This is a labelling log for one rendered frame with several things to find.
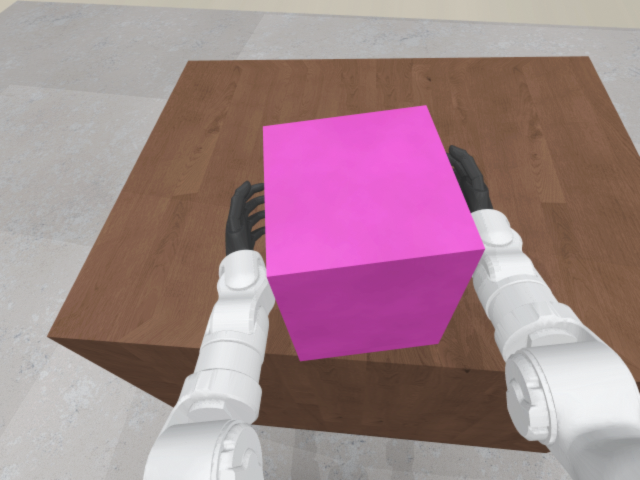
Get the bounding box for pedestal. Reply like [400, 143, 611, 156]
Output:
[47, 56, 640, 453]

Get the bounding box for right robot hand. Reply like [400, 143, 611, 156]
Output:
[446, 145, 494, 213]

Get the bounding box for robot left upper arm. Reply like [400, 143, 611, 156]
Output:
[145, 419, 264, 480]

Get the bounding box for robot right upper arm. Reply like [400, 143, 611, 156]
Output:
[505, 340, 640, 480]

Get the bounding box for carton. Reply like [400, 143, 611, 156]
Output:
[263, 105, 485, 361]

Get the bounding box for left robot hand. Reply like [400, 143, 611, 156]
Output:
[225, 181, 265, 256]

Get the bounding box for robot right forearm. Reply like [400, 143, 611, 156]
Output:
[471, 209, 640, 408]

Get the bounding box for robot left forearm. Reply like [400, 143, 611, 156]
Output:
[143, 250, 275, 480]

